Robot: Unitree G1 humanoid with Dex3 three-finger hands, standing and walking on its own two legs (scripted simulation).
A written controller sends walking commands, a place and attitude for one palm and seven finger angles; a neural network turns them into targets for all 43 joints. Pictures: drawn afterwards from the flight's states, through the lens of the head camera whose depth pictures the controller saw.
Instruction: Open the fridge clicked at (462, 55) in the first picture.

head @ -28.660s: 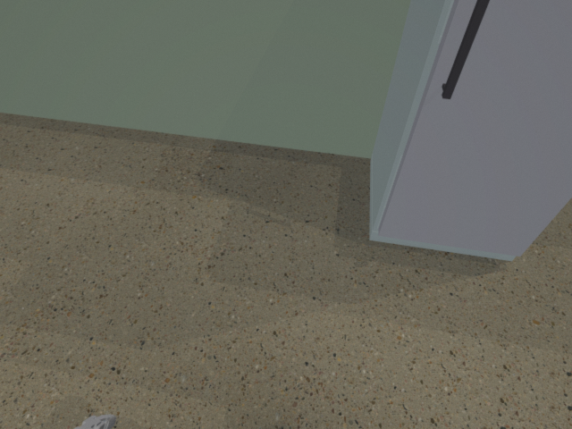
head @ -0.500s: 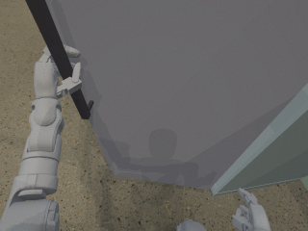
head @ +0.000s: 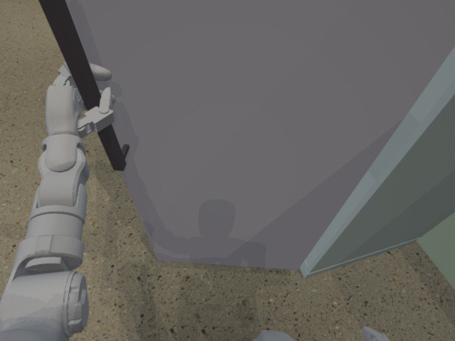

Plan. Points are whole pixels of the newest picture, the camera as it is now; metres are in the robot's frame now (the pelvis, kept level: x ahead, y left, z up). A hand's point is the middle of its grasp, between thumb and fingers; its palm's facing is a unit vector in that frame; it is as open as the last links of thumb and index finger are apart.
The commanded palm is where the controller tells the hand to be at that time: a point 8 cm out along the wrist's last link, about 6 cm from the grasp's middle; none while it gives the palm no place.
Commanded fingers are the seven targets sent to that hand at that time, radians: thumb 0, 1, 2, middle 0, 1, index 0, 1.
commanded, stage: stop walking and hold the door back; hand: left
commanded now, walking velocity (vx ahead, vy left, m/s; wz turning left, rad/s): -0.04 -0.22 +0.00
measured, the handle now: (94, 84) +0.48 +0.22 +0.20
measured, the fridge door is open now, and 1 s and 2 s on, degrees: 70 71 68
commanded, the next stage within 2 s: loosen the grip on the handle in 0.96 s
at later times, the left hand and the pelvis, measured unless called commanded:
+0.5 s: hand (103, 120) +0.42 +0.20 +0.17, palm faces +0.24 -0.95 -0.20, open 5.4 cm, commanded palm +0.39 +0.25 +0.16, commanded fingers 0.00 0.90 0.90 -0.45 -1.40 -0.45 -1.40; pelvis -0.01 -0.02 +0.00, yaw +0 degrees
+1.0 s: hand (105, 117) +0.43 +0.20 +0.17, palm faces +0.22 -0.96 -0.19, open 5.2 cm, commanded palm +0.40 +0.25 +0.16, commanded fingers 0.00 0.90 0.90 -0.45 -1.40 -0.45 -1.40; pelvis -0.02 -0.01 +0.00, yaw -1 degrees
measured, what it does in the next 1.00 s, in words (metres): steps on the spot: right foot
